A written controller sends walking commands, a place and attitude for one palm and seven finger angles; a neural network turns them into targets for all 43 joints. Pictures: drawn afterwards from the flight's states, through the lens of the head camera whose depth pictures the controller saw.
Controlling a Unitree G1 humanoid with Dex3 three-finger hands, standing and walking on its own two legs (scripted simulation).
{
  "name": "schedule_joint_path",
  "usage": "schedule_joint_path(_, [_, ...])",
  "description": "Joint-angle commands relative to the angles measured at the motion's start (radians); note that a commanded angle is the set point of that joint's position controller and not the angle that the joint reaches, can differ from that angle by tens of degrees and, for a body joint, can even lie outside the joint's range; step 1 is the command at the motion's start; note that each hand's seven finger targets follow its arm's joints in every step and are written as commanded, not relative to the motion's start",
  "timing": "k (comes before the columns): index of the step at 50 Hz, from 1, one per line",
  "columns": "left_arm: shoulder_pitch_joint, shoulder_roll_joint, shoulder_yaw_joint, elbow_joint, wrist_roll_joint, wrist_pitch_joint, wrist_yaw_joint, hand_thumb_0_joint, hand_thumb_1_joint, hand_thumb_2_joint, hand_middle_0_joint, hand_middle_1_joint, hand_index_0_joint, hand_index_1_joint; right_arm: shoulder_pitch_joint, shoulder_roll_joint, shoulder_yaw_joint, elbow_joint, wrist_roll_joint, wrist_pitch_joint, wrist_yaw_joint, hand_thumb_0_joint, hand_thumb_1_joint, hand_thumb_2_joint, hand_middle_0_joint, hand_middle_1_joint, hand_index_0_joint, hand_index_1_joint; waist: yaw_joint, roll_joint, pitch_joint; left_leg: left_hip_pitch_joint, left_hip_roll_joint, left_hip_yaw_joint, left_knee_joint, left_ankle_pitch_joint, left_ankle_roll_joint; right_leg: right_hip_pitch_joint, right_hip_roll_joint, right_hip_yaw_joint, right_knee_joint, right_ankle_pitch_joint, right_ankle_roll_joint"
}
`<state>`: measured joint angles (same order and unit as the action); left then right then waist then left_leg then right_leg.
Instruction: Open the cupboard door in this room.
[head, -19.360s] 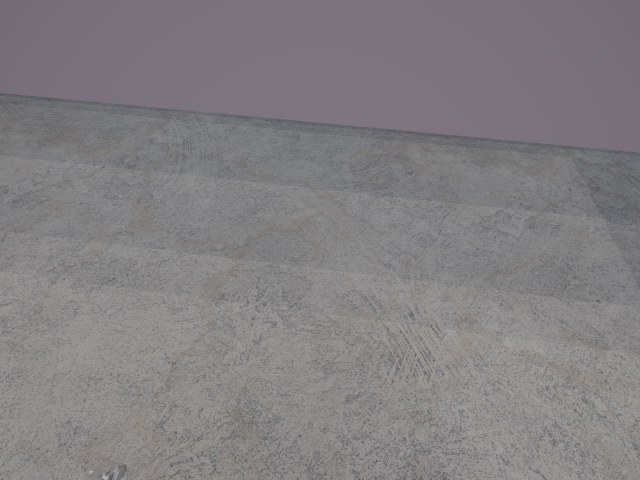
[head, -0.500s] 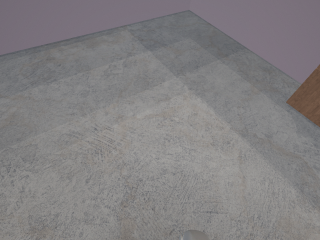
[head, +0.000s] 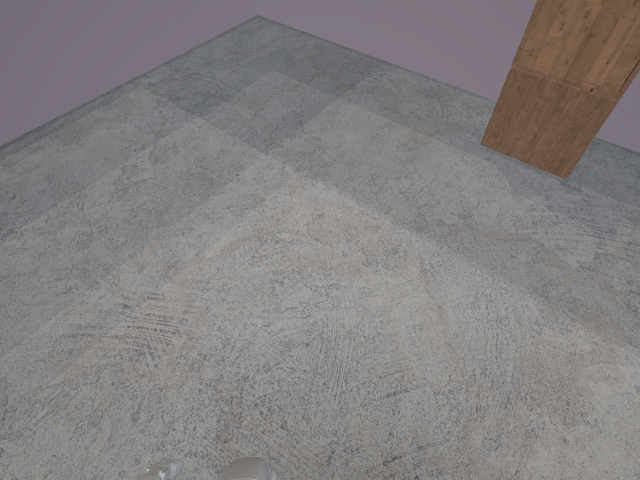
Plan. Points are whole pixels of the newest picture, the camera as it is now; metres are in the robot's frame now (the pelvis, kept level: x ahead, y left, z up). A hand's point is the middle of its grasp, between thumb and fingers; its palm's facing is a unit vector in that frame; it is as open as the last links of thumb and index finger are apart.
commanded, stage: turn or walk to find it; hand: left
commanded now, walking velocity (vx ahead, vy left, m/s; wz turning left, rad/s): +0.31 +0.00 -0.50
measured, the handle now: out of the picture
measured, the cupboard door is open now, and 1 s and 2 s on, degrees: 0 0 0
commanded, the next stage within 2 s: stand and wait in 1.56 s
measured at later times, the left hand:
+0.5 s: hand (210, 399) +0.25 +0.19 -0.17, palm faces -0.27 -0.95 -0.15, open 7.4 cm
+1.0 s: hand (294, 292) +0.44 +0.07 -0.16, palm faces -0.37 -0.90 -0.24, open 7.3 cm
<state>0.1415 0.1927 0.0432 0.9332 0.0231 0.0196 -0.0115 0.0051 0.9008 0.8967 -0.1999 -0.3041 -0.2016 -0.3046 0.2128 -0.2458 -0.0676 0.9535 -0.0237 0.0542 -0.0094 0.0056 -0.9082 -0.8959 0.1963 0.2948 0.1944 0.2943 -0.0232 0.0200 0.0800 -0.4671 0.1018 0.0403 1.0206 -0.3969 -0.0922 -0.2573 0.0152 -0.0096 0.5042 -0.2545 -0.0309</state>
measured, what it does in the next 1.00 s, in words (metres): walks ahead, turning right: left foot, then right foot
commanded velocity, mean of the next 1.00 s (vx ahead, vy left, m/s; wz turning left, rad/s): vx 0.35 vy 0.00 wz -0.32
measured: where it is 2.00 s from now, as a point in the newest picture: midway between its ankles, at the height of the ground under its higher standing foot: (410, 313)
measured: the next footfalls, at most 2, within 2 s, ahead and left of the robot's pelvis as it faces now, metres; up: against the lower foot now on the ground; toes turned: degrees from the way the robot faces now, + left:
left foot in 0.16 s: +0.07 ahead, +0.14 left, +0.00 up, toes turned +1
right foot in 0.66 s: +0.30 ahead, -0.15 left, +0.00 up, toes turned -29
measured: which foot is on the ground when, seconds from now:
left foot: up 0.00-0.14, down 0.16-0.64, up 0.66-1.00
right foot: down 0.00-0.16, up 0.18-0.64, down 0.66-1.00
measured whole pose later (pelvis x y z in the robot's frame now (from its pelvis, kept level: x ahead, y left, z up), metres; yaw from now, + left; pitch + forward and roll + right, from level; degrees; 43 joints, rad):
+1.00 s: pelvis +0.33 -0.10 +0.00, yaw -25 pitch +0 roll +0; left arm 0.26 0.20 0.04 1.07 0.02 -0.08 0.00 0.00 0.92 0.90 -0.20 -0.30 -0.20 -0.30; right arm 0.15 -0.18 -0.05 0.98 -0.02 -0.02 0.01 0.00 -0.91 -0.90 0.19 0.29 0.19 0.29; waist 0.00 0.03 0.03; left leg -0.62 0.17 0.05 0.95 -0.18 -0.07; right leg -0.12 0.07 -0.10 0.40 -0.29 -0.10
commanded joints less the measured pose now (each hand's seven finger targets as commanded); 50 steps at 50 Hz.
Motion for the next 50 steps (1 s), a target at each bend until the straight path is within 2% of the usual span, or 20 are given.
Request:
schedule_joint_path(1, [0.057, 0.245, 0.066, -0.044, 0.001, -0.029, 0.008, 0.000, 0.900, 0.900, -0.200, -0.300, -0.200, -0.300, -0.074, -0.080, -0.012, -0.117, -0.002, -0.048, 0.014, 0.000, -0.900, -0.900, 0.200, 0.300, 0.200, 0.300, 0.061, -0.166, -0.066, -0.047, -0.007, 0.015, -0.153, -0.021, 0.009, 0.081, -0.249, 0.340, -0.264, -0.183, -0.159])
schedule_joint_path(3, [0.046, 0.249, 0.069, -0.045, 0.003, -0.032, 0.006, 0.000, 0.900, 0.900, -0.200, -0.300, -0.200, -0.300, -0.047, -0.068, -0.008, -0.120, 0.002, -0.065, 0.014, 0.000, -0.900, -0.900, 0.200, 0.300, 0.200, 0.300, 0.052, -0.175, -0.086, 0.042, -0.025, 0.018, -0.287, -0.047, 0.024, 0.068, -0.243, 0.351, -0.236, -0.159, -0.158])
schedule_joint_path(6, [-0.014, 0.213, 0.064, -0.053, -0.008, -0.025, -0.003, 0.000, 0.900, 0.900, -0.200, -0.300, -0.200, -0.300, 0.122, -0.080, -0.008, -0.067, 0.006, -0.090, 0.000, 0.000, -0.900, -0.900, 0.200, 0.300, 0.200, 0.300, -0.036, -0.111, -0.104, 0.414, -0.055, 0.064, -0.578, 0.106, 0.035, -0.157, -0.133, 0.274, -0.097, -0.198, -0.083])
schedule_joint_path(7, [-0.013, 0.148, 0.049, -0.069, -0.010, -0.023, -0.009, 0.000, 0.900, 0.900, -0.200, -0.300, -0.200, -0.300, 0.207, -0.147, -0.021, -0.045, 0.003, -0.098, -0.009, 0.000, -0.900, -0.900, 0.200, 0.300, 0.200, 0.300, -0.074, 0.109, -0.127, 0.578, 0.090, -0.104, -0.696, -0.064, 0.065, -0.325, -0.039, 0.197, 0.104, -0.257, -0.035])
schedule_joint_path(8, [-0.012, 0.080, 0.037, -0.100, -0.012, -0.021, -0.017, 0.000, 0.900, 0.900, -0.200, -0.300, -0.200, -0.300, 0.271, -0.243, -0.039, -0.039, -0.013, -0.097, -0.012, 0.000, -0.900, -0.900, 0.200, 0.300, 0.200, 0.300, -0.091, 0.373, -0.086, 0.582, 0.356, -0.430, -0.852, -0.317, 0.146, -0.495, 0.059, 0.016, 0.387, -0.362, 0.023])
schedule_joint_path(9, [-0.081, 0.120, 0.045, -0.124, -0.002, -0.020, -0.019, 0.000, 0.900, 0.900, -0.200, -0.300, -0.200, -0.300, 0.250, -0.255, -0.040, -0.039, -0.009, -0.096, -0.015, 0.000, -0.900, -0.900, 0.200, 0.300, 0.200, 0.300, -0.097, 0.302, -0.022, 0.457, 0.448, -0.532, -0.933, -0.415, 0.207, -0.533, -0.036, 0.070, 0.527, -0.305, 0.027])
schedule_joint_path(12, [-0.023, 0.127, 0.059, -0.065, 0.010, -0.021, -0.044, 0.000, 0.900, 0.900, -0.200, -0.300, -0.200, -0.300, 0.107, -0.124, -0.003, -0.058, -0.002, -0.114, -0.013, 0.000, -0.900, -0.900, 0.200, 0.300, 0.200, 0.300, 0.001, 0.108, 0.065, 0.339, 0.293, -0.239, -0.906, -0.160, 0.151, -0.477, -0.092, 0.035, 0.676, -0.068, 0.043])
schedule_joint_path(15, [0.028, 0.076, 0.049, -0.034, 0.010, -0.013, -0.041, 0.000, 0.900, 0.900, -0.200, -0.300, -0.200, -0.300, 0.175, -0.081, 0.004, -0.027, 0.003, -0.133, -0.016, 0.000, -0.900, -0.900, 0.200, 0.300, 0.200, 0.300, 0.009, 0.080, 0.014, 0.416, 0.220, -0.015, -0.831, 0.253, 0.127, -0.469, -0.087, 0.010, 0.727, 0.041, 0.062])
schedule_joint_path(18, [0.008, 0.053, 0.042, -0.038, 0.008, -0.008, -0.040, 0.000, 0.900, 0.900, -0.200, -0.300, -0.200, -0.300, 0.234, -0.057, 0.006, 0.008, 0.005, -0.139, -0.019, 0.000, -0.900, -0.900, 0.200, 0.300, 0.200, 0.300, 0.007, 0.105, 0.010, 0.485, 0.213, 0.076, -0.790, 0.496, 0.129, -0.528, -0.091, -0.022, 0.714, 0.066, 0.071])
schedule_joint_path(26, [-0.195, 0.011, 0.015, -0.082, 0.003, -0.022, -0.045, 0.000, 0.900, 0.900, -0.200, -0.300, -0.200, -0.300, 0.331, -0.046, -0.005, 0.096, -0.007, -0.133, -0.018, 0.000, -0.900, -0.900, 0.200, 0.300, 0.200, 0.300, -0.046, 0.143, 0.089, 0.544, 0.230, 0.189, -0.768, 0.683, 0.174, -0.441, -0.075, -0.150, 0.276, 0.056, 0.030])
schedule_joint_path(28, [-0.152, 0.021, 0.017, -0.072, 0.003, -0.030, -0.039, 0.000, 0.900, 0.900, -0.200, -0.300, -0.200, -0.300, 0.323, -0.056, -0.010, 0.104, -0.004, -0.131, -0.018, 0.000, -0.900, -0.900, 0.200, 0.300, 0.200, 0.300, -0.016, 0.155, 0.059, 0.563, 0.235, 0.225, -0.686, 0.949, 0.168, -0.339, -0.026, -0.185, 0.208, 0.018, -0.009])
schedule_joint_path(30, [0.031, 0.056, 0.028, -0.013, 0.006, -0.047, -0.028, 0.000, 0.900, 0.900, -0.200, -0.300, -0.200, -0.300, 0.281, -0.097, -0.018, 0.099, 0.003, -0.130, -0.018, 0.000, -0.900, -0.900, 0.200, 0.300, 0.200, 0.300, 0.066, 0.163, -0.064, 0.571, 0.235, 0.250, -0.475, 1.150, 0.144, -0.098, 0.021, -0.203, 0.117, 0.018, -0.050])
schedule_joint_path(31, [0.200, 0.098, 0.043, 0.040, 0.011, -0.057, -0.022, 0.000, 0.900, 0.900, -0.200, -0.300, -0.200, -0.300, 0.244, -0.109, -0.020, 0.089, 0.009, -0.130, -0.015, 0.000, -0.900, -0.900, 0.200, 0.300, 0.200, 0.300, 0.153, 0.131, -0.151, 0.482, 0.203, 0.274, -0.268, 1.073, 0.112, 0.143, 0.032, -0.205, 0.031, 0.108, -0.064])
schedule_joint_path(32, [0.343, 0.207, 0.064, 0.087, 0.017, -0.068, -0.008, 0.000, 0.900, 0.900, -0.200, -0.300, -0.200, -0.300, 0.245, -0.068, -0.013, 0.076, 0.024, -0.129, 0.000, 0.000, -0.900, -0.900, 0.200, 0.300, 0.200, 0.300, 0.212, -0.031, -0.258, 0.193, 0.148, 0.255, 0.017, 0.659, 0.086, 0.465, -0.145, 0.009, 0.016, 0.162, -0.117])
schedule_joint_path(33, [0.410, 0.296, 0.081, 0.112, 0.001, -0.074, 0.007, 0.000, 0.900, 0.900, -0.200, -0.300, -0.200, -0.300, 0.254, 0.016, 0.004, 0.040, 0.034, -0.131, -0.003, 0.000, -0.900, -0.900, 0.200, 0.300, 0.200, 0.300, 0.188, -0.208, -0.353, -0.111, -0.031, 0.166, 0.348, -0.190, 0.040, 0.649, -0.431, 0.487, -0.044, 0.359, -0.239])
schedule_joint_path(34, [0.338, 0.324, 0.090, 0.094, -0.023, -0.068, 0.013, 0.000, 0.900, 0.900, -0.200, -0.300, -0.200, -0.300, 0.206, -0.008, 0.005, 0.024, 0.038, -0.122, -0.004, 0.000, -0.900, -0.900, 0.200, 0.300, 0.200, 0.300, 0.162, -0.183, -0.363, -0.148, -0.008, -0.001, 0.458, -0.147, 0.064, 0.550, -0.469, 0.531, -0.154, 0.262, -0.249])
schedule_joint_path(35, [0.245, 0.274, 0.078, 0.063, -0.025, -0.065, 0.012, 0.000, 0.900, 0.900, -0.200, -0.300, -0.200, -0.300, 0.153, -0.015, -0.006, 0.021, 0.029, -0.117, -0.004, 0.000, -0.900, -0.900, 0.200, 0.300, 0.200, 0.300, 0.135, -0.100, -0.231, -0.184, 0.023, -0.032, 0.489, -0.048, 0.065, 0.396, -0.438, 0.493, -0.206, 0.086, -0.226])
schedule_joint_path(37, [0.109, 0.170, 0.045, 0.047, -0.022, -0.076, 0.018, 0.000, 0.900, 0.900, -0.200, -0.300, -0.200, -0.300, 0.128, 0.002, -0.002, 0.043, 0.005, -0.106, -0.001, 0.000, -0.900, -0.900, 0.200, 0.300, 0.200, 0.300, 0.056, 0.036, -0.060, -0.131, 0.095, -0.042, 0.359, 0.084, 0.066, 0.104, -0.352, 0.308, -0.233, 0.069, -0.171])
schedule_joint_path(40, [0.071, 0.123, 0.029, 0.056, -0.008, -0.094, 0.019, 0.000, 0.900, 0.900, -0.200, -0.300, -0.200, -0.300, 0.218, 0.038, 0.008, 0.072, -0.006, -0.077, 0.004, 0.000, -0.900, -0.900, 0.200, 0.300, 0.200, 0.300, -0.013, -0.056, -0.069, -0.057, 0.092, -0.006, 0.214, 0.117, 0.042, -0.010, -0.263, 0.151, -0.260, 0.163, -0.140])
schedule_joint_path(50, [0.206, 0.116, 0.016, 0.113, -0.010, -0.120, 0.020, 0.000, 0.900, 0.900, -0.200, -0.300, -0.200, -0.300, -0.106, 0.016, 0.012, -0.039, -0.003, -0.093, 0.040, 0.000, -0.900, -0.900, 0.200, 0.300, 0.200, 0.300, 0.050, -0.112, 0.016, -0.181, 0.060, 0.030, -0.189, 0.254, 0.030, 0.158, -0.237, 0.116, -0.268, 0.355, -0.151])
